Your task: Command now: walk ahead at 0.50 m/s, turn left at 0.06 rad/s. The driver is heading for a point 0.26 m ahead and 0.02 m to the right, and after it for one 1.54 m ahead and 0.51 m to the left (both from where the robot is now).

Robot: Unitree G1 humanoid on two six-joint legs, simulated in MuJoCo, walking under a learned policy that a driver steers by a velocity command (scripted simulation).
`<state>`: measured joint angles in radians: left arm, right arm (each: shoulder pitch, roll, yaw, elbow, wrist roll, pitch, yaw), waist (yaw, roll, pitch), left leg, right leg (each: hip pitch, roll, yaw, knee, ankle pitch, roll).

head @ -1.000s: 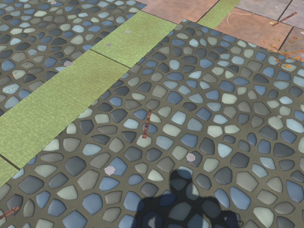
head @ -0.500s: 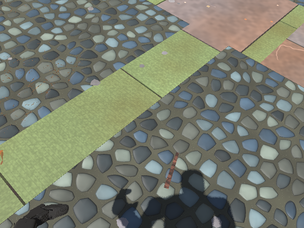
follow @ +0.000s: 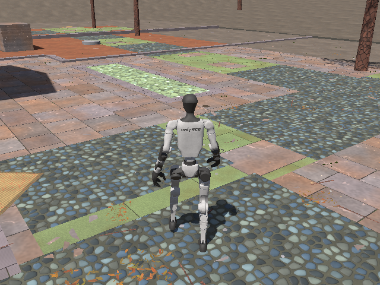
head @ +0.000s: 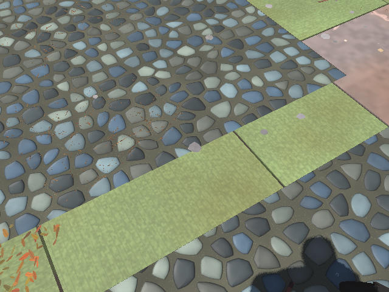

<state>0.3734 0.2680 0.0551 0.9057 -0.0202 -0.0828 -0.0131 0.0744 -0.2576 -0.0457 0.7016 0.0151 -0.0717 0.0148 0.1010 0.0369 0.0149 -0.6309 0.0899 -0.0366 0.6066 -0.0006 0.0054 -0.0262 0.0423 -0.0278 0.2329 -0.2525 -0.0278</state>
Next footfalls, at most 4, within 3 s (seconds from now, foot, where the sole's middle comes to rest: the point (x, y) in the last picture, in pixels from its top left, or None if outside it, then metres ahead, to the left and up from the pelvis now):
0.10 left None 0.24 0.14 -0.78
0.48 right None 0.27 -0.10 -0.78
1.30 right None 0.31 -0.06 -0.78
1.64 left None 0.17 0.16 -0.78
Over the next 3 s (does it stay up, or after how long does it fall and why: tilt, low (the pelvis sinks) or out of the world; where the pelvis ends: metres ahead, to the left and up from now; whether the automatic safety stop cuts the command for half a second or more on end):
stays up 0.29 0.05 0.00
